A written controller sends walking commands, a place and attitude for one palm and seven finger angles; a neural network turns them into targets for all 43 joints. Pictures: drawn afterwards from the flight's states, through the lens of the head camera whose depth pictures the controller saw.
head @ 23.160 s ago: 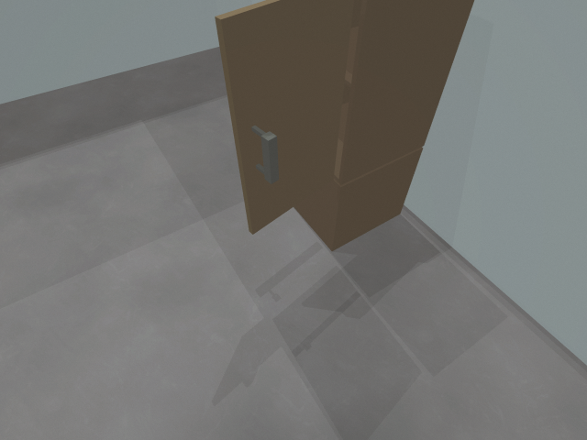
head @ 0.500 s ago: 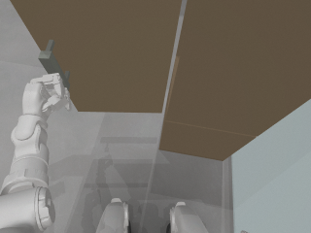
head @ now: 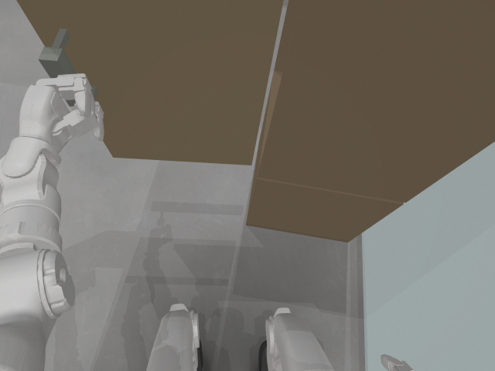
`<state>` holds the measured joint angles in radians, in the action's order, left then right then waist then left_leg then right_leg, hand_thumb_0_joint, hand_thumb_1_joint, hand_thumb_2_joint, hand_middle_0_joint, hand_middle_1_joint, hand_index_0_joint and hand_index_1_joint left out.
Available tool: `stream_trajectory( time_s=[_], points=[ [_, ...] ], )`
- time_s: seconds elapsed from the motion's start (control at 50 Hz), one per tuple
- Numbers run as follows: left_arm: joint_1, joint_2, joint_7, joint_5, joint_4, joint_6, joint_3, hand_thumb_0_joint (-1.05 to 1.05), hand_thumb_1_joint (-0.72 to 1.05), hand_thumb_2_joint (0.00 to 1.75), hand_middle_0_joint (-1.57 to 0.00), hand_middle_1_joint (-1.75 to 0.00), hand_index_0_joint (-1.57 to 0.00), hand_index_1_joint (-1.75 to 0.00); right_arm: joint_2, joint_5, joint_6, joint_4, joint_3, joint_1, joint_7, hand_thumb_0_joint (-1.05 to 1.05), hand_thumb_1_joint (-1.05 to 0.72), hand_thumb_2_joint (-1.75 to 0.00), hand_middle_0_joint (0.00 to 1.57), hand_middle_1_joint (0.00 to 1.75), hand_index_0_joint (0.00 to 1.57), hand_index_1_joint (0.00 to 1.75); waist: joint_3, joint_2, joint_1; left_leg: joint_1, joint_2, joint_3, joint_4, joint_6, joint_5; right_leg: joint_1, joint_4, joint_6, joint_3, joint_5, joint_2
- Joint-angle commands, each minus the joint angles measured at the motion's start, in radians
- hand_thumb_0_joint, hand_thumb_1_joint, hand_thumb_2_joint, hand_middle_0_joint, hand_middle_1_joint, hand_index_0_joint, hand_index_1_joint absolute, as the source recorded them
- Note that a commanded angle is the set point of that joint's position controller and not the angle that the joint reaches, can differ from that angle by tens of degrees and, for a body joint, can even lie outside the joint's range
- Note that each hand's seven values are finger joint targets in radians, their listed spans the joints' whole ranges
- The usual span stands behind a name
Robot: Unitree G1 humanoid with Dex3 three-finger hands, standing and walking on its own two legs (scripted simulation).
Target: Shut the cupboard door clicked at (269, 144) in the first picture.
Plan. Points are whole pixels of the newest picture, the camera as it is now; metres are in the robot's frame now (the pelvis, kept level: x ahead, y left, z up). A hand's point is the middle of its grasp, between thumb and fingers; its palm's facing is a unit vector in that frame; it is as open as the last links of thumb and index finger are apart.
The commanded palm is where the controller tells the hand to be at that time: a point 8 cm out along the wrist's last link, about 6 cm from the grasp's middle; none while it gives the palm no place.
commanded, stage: push the door shut along its arc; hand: left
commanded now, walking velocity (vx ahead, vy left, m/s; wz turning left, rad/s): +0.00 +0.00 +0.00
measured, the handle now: (75, 77) +0.56 +0.26 +0.07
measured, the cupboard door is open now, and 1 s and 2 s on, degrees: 98 83 79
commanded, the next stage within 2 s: pull the fist back off the door in 1.06 s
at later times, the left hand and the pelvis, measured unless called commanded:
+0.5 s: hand (112, 86) +0.54 +0.20 +0.08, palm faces -0.23 -0.97 -0.02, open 3.1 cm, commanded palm +0.55 +0.22 +0.07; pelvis -0.01 +0.01 -0.01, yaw -2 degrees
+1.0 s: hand (143, 63) +0.59 +0.16 +0.08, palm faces -0.33 -0.94 -0.03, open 3.1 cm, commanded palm +0.60 +0.17 +0.07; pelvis -0.01 +0.01 -0.03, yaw -3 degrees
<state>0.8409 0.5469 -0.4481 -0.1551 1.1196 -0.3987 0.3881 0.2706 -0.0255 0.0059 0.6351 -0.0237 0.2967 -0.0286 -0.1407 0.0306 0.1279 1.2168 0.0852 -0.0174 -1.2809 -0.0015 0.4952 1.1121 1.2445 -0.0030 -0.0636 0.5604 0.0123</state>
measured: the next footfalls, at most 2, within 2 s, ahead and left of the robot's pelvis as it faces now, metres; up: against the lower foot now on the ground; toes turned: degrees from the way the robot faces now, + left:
none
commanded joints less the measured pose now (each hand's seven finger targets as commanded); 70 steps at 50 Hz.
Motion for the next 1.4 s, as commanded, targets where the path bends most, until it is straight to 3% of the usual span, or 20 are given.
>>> stream_trajectory(
  time_s=[0.0, 0.12, 0.2, 0.24, 0.3, 0.34, 0.48, 0.58, 0.68, 0.78, 0.82, 1.04, 1.08, 1.14, 1.16, 1.2, 1.24, 1.28, 1.3, 1.38],
  points=[
    [0.514, 0.227, -0.022, -0.005, -0.189, -0.038, -0.015, 0.00, 0.90, 0.90, -1.30, -1.50, -1.30, -1.50, 0.183, 0.002, -0.025, -0.042, 0.062, 0.158, -0.014, 0.00, -0.90, -0.90, 0.20, 0.30, 0.20, 0.30, -0.484, 0.120, 0.069, -0.465, -0.036, -0.054, 0.110, 0.043, -0.262, -0.066, -0.184, -0.023, 0.046, -0.255, 0.035],
    [0.600, 0.225, -0.040, -0.001, -0.177, -0.025, -0.036, 0.00, 0.90, 0.90, -1.30, -1.50, -1.30, -1.50, 0.191, 0.004, -0.035, -0.024, 0.061, 0.189, -0.014, 0.00, -0.90, -0.90, 0.20, 0.30, 0.20, 0.30, -0.520, 0.170, 0.091, -0.536, -0.032, -0.077, 0.106, 0.040, -0.291, 0.008, -0.174, -0.032, 0.027, -0.241, 0.041],
    [0.643, 0.326, -0.043, 0.021, -0.134, -0.006, 0.018, 0.00, 0.90, 0.90, -1.30, -1.50, -1.30, -1.50, 0.198, 0.006, -0.035, -0.018, 0.053, 0.202, -0.016, 0.00, -0.90, -0.90, 0.20, 0.30, 0.20, 0.30, -0.519, 0.167, 0.091, -0.468, -0.029, -0.070, 0.088, 0.043, -0.281, -0.013, -0.169, -0.030, 0.035, -0.237, 0.042],
    [0.675, 0.312, -0.048, 0.026, -0.152, -0.011, -0.002, 0.00, 0.90, 0.90, -1.30, -1.50, -1.30, -1.50, 0.198, 0.007, -0.038, -0.018, 0.053, 0.205, -0.014, 0.00, -0.90, -0.90, 0.20, 0.30, 0.20, 0.30, -0.550, 0.209, 0.094, -0.511, -0.027, -0.077, 0.086, 0.038, -0.299, 0.021, -0.159, -0.033, 0.030, -0.237, 0.044],
    [0.691, 0.325, -0.052, 0.039, -0.098, 0.009, -0.006, 0.00, 0.90, 0.90, -1.30, -1.50, -1.30, -1.50, 0.202, 0.009, -0.037, -0.017, 0.047, 0.212, -0.014, 0.00, -0.90, -0.90, 0.20, 0.30, 0.20, 0.30, -0.500, 0.190, 0.115, -0.477, -0.024, -0.079, 0.081, 0.041, -0.275, 0.046, -0.162, -0.031, 0.025, -0.220, 0.047],
    [0.722, 0.345, -0.058, 0.040, -0.123, 0.003, 0.007, 0.00, 0.90, 0.90, -1.30, -1.50, -1.30, -1.50, 0.206, 0.010, -0.040, -0.018, 0.049, 0.220, -0.015, 0.00, -0.90, -0.90, 0.20, 0.30, 0.20, 0.30, -0.550, 0.229, 0.109, -0.523, -0.020, -0.089, 0.082, 0.035, -0.296, 0.064, -0.148, -0.035, 0.019, -0.224, 0.048],
    [0.760, 0.371, -0.068, 0.057, -0.095, 0.039, 0.017, 0.00, 0.90, 0.90, -1.30, -1.50, -1.30, -1.50, 0.211, 0.016, -0.037, -0.019, 0.046, 0.237, -0.013, 0.00, -0.90, -0.90, 0.20, 0.30, 0.20, 0.30, -0.549, 0.238, 0.121, -0.534, -0.016, -0.101, 0.071, 0.032, -0.326, 0.100, -0.135, -0.035, 0.005, -0.236, 0.050],
    [0.844, 0.352, -0.060, 0.083, -0.062, 0.058, -0.020, 0.00, 0.90, 0.90, -1.30, -1.50, -1.30, -1.50, 0.212, 0.020, -0.042, -0.015, 0.043, 0.247, -0.016, 0.00, -0.90, -0.90, 0.20, 0.30, 0.20, 0.30, -0.523, 0.220, 0.158, -0.498, -0.015, -0.105, 0.051, 0.037, -0.285, 0.147, -0.129, -0.031, 0.003, -0.215, 0.054],
    [0.910, 0.342, -0.079, 0.091, -0.042, 0.077, -0.046, 0.00, 0.90, 0.90, -1.30, -1.50, -1.30, -1.50, 0.214, 0.026, -0.050, -0.003, 0.040, 0.254, -0.021, 0.00, -0.90, -0.90, 0.20, 0.30, 0.20, 0.30, -0.538, 0.259, 0.179, -0.516, -0.014, -0.114, 0.031, 0.035, -0.302, 0.195, -0.112, -0.035, -0.006, -0.219, 0.055],
    [0.948, 0.414, -0.082, 0.110, -0.041, 0.101, -0.009, 0.00, 0.90, 0.90, -1.30, -1.50, -1.30, -1.50, 0.217, 0.033, -0.052, -0.004, 0.032, 0.272, -0.027, 0.00, -0.90, -0.90, 0.20, 0.30, 0.20, 0.30, -0.583, 0.262, 0.179, -0.504, -0.013, -0.113, 0.004, 0.039, -0.359, 0.176, -0.093, -0.036, -0.009, -0.251, 0.057],
    [0.947, 0.399, -0.082, 0.116, -0.058, 0.106, -0.021, 0.00, 0.90, 0.90, -1.30, -1.50, -1.30, -1.50, 0.210, 0.038, -0.053, -0.009, 0.031, 0.275, -0.022, 0.00, -0.90, -0.90, 0.20, 0.30, 0.20, 0.30, -0.611, 0.303, 0.172, -0.527, -0.016, -0.114, -0.001, 0.037, -0.401, 0.179, -0.082, -0.039, -0.013, -0.268, 0.060],
    [1.025, 0.467, -0.087, 0.146, -0.039, 0.146, -0.007, 0.00, 0.90, 0.90, -1.30, -1.50, -1.30, -1.50, 0.212, 0.042, -0.053, -0.002, 0.024, 0.294, -0.027, 0.00, -0.90, -0.90, 0.20, 0.30, 0.20, 0.30, -0.617, 0.268, 0.201, -0.448, -0.015, -0.094, -0.038, 0.049, -0.395, 0.135, -0.078, -0.031, -0.007, -0.299, 0.068],
    [1.051, 0.438, -0.091, 0.149, -0.003, 0.162, -0.039, 0.00, 0.90, 0.90, -1.30, -1.50, -1.30, -1.50, 0.208, 0.039, -0.057, 0.002, 0.020, 0.293, -0.028, 0.00, -0.90, -0.90, 0.20, 0.30, 0.20, 0.30, -0.578, 0.243, 0.220, -0.393, -0.017, -0.083, -0.048, 0.055, -0.361, 0.130, -0.084, -0.027, -0.003, -0.290, 0.071],
    [1.080, 0.427, -0.093, 0.154, -0.010, 0.162, -0.059, 0.00, 0.90, 0.90, -1.30, -1.50, -1.30, -1.50, 0.210, 0.041, -0.060, 0.011, 0.019, 0.293, -0.030, 0.00, -0.90, -0.90, 0.20, 0.30, 0.20, 0.30, -0.596, 0.282, 0.228, -0.413, -0.015, -0.084, -0.062, 0.054, -0.372, 0.161, -0.074, -0.031, -0.008, -0.289, 0.072],
    [1.040, 0.479, 0.086, 0.083, -0.003, 0.181, 0.170, 0.00, 0.90, 0.90, -1.30, -1.50, -1.30, -1.50, 0.189, 0.066, -0.062, -0.028, 0.000, 0.360, -0.020, 0.00, -0.90, -0.90, 0.20, 0.30, 0.20, 0.30, -0.586, 0.274, 0.169, -0.355, 0.002, -0.094, -0.038, 0.056, -0.368, 0.119, -0.084, -0.025, -0.003, -0.286, 0.059],
    [0.981, 0.358, 0.237, 0.103, -0.023, 0.185, 0.115, 0.00, 0.90, 0.90, -1.30, -1.50, -1.30, -1.50, 0.180, 0.086, -0.056, -0.025, 0.014, 0.367, 0.016, 0.00, -0.90, -0.90, 0.20, 0.30, 0.20, 0.30, -0.601, 0.248, 0.172, -0.368, 0.004, -0.099, -0.016, 0.044, -0.378, 0.109, -0.080, -0.016, -0.013, -0.281, 0.058],
    [0.940, 0.296, 0.355, 0.168, -0.111, 0.142, 0.076, 0.00, 0.90, 0.90, -1.30, -1.50, -1.30, -1.50, 0.173, 0.101, -0.051, -0.025, 0.029, 0.379, 0.052, 0.00, -0.90, -0.90, 0.20, 0.30, 0.20, 0.30, -0.629, 0.296, 0.162, -0.445, 0.004, -0.104, -0.001, 0.035, -0.411, 0.133, -0.082, -0.015, -0.015, -0.277, 0.056],
    [0.954, 0.276, 0.391, 0.241, -0.166, 0.110, 0.013, 0.00, 0.90, 0.90, -1.30, -1.50, -1.30, -1.50, 0.175, 0.103, -0.035, -0.013, 0.042, 0.382, 0.076, 0.00, -0.90, -0.90, 0.20, 0.30, 0.20, 0.30, -0.651, 0.334, 0.176, -0.486, 0.000, -0.101, 0.006, 0.031, -0.400, 0.129, -0.092, -0.020, -0.010, -0.278, 0.055],
    [0.953, 0.269, 0.384, 0.246, -0.193, 0.098, 0.005, 0.00, 0.90, 0.90, -1.30, -1.50, -1.30, -1.50, 0.177, 0.100, -0.028, -0.011, 0.049, 0.382, 0.081, 0.00, -0.90, -0.90, 0.20, 0.30, 0.20, 0.30, -0.678, 0.330, 0.174, -0.504, -0.005, -0.102, 0.015, 0.029, -0.399, 0.098, -0.102, -0.023, -0.008, -0.291, 0.058],
    [0.918, 0.281, 0.295, 0.180, -0.183, 0.091, 0.030, 0.00, 0.90, 0.90, -1.30, -1.50, -1.30, -1.50, 0.182, 0.078, -0.013, -0.008, 0.056, 0.367, 0.071, 0.00, -0.90, -0.90, 0.20, 0.30, 0.20, 0.30, -0.675, 0.278, 0.166, -0.498, -0.018, -0.084, 0.053, 0.035, -0.369, -0.010, -0.152, -0.021, 0.005, -0.322, 0.062]
  ],
)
